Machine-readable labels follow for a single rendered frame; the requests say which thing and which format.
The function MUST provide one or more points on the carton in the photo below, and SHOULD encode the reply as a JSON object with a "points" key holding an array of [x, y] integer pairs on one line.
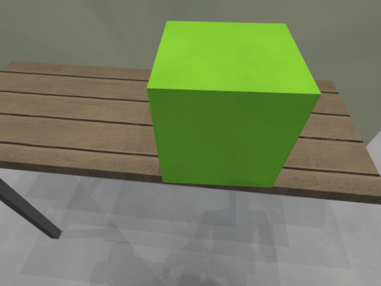
{"points": [[228, 102]]}

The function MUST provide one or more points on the table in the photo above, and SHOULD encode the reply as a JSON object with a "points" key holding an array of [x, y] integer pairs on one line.
{"points": [[96, 121]]}

